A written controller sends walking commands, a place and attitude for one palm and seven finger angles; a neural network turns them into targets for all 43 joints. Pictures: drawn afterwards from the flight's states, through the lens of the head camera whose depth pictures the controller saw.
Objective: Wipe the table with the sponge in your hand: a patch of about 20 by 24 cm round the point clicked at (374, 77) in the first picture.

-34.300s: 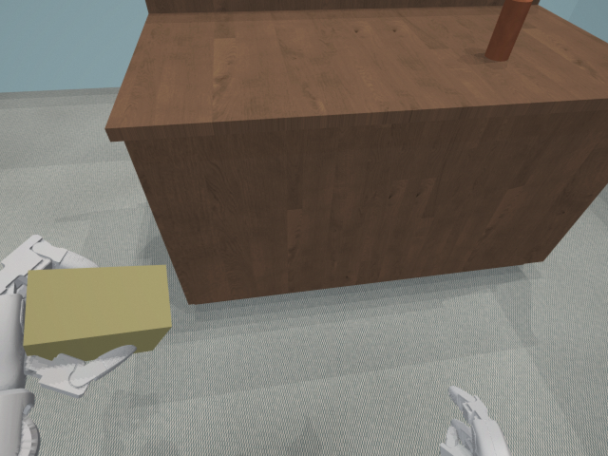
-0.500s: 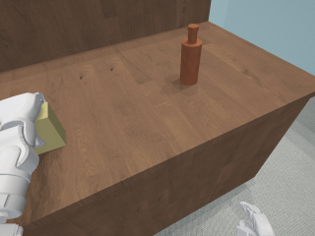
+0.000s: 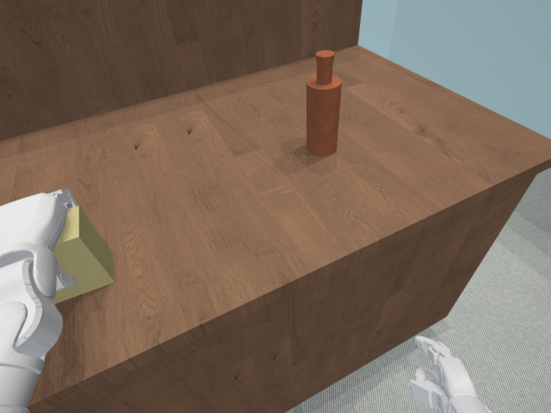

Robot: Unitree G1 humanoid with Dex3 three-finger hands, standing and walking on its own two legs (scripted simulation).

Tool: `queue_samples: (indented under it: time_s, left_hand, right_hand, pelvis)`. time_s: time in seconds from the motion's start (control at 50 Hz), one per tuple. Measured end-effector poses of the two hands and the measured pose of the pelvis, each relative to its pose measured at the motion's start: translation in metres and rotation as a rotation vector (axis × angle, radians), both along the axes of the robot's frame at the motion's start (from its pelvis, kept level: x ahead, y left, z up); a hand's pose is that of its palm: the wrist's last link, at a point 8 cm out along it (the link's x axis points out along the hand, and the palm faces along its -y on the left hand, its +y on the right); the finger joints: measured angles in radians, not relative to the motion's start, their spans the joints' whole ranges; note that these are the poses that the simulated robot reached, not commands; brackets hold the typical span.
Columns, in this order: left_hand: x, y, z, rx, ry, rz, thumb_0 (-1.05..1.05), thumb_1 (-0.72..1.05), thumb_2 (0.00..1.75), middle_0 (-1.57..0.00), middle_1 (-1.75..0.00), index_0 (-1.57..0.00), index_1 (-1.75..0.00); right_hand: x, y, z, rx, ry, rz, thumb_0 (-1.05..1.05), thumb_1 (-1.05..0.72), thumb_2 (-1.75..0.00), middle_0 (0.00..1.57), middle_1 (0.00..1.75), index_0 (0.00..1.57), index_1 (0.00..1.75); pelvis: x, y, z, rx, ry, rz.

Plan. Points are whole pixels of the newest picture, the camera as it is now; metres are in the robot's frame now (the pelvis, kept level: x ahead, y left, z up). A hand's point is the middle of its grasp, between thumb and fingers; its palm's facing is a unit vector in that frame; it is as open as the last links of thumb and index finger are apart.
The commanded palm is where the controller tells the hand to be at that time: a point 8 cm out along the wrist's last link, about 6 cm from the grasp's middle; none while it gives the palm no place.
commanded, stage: wipe back along the first lane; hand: left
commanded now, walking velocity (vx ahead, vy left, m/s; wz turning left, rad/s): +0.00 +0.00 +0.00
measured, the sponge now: (66, 265) +0.27 +0.35 +0.09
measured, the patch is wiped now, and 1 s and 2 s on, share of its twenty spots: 1.00 1.00 1.00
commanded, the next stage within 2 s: lift the sponge slowly off the table in 0.48 s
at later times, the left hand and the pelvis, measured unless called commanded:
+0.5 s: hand (49, 279) +0.22 +0.32 +0.14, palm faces +0.15 -0.04 -0.99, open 10.4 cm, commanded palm +0.18 +0.29 +0.16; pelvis -0.02 +0.00 +0.00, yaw +0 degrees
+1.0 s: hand (60, 285) +0.21 +0.30 +0.14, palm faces +0.14 -0.08 -0.99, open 10.4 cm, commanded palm +0.18 +0.29 +0.20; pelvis -0.01 -0.01 +0.00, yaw +0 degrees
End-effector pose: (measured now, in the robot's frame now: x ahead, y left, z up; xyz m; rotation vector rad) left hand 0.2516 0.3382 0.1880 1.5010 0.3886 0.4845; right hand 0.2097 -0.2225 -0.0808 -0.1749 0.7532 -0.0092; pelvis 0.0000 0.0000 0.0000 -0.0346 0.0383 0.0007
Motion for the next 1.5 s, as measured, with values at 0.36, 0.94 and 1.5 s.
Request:
queue_samples:
  time_s: [0.36, 0.94, 1.5]
  left_hand:
    - [-0.047, -0.022, 0.000, -0.035, -0.077, 0.011, 0.00, -0.50, 1.04, -0.65, -1.34, -0.68, -1.34]
    - [-0.058, -0.046, 0.003, -0.057, -0.063, -0.013, -0.01, -0.50, 1.04, -0.65, -1.34, -0.68, -1.33]
    - [-0.062, -0.056, 0.021, -0.067, -0.071, -0.010, -0.01, -0.52, 1.04, -0.67, -1.32, -0.71, -1.31]
  right_hand:
    - [0.021, 0.021, 0.017, 0.042, -0.109, 0.044, 0.01, -0.91, -0.90, 0.20, 0.30, 0.20, 0.30]
    - [0.018, 0.014, 0.015, 0.035, -0.131, 0.064, 0.01, -0.91, -0.90, 0.20, 0.30, 0.20, 0.30]
    - [0.018, 0.003, 0.029, 0.021, -0.179, 0.080, 0.01, -0.90, -0.90, 0.20, 0.30, 0.20, 0.30]
  pelvis:
    - [-0.010, -0.001, -0.002, 0.002, -0.026, -0.008]
    - [-0.013, -0.013, -0.002, 0.011, -0.051, -0.007]
    - [-0.029, -0.033, 0.000, 0.019, -0.096, -0.002]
